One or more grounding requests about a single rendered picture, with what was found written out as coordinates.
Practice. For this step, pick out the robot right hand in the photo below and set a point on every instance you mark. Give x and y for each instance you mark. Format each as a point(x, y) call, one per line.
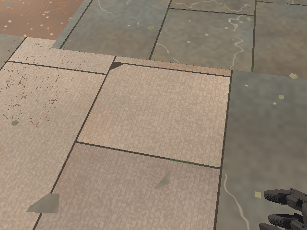
point(294, 199)

